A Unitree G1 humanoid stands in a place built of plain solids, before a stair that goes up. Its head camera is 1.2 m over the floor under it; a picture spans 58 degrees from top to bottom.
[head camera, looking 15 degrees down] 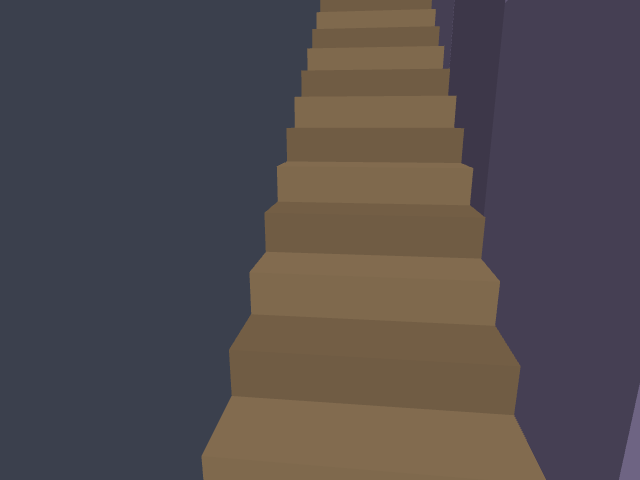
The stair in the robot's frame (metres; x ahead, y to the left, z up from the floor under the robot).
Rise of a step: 0.17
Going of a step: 0.27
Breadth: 0.89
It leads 6 degrees to the right of straight ahead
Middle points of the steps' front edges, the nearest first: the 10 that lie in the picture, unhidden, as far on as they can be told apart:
0.93 -0.12 0.34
1.19 -0.15 0.51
1.46 -0.18 0.67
1.73 -0.21 0.84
1.99 -0.24 1.01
2.26 -0.27 1.18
2.52 -0.30 1.35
2.79 -0.33 1.52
3.05 -0.36 1.69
3.32 -0.39 1.85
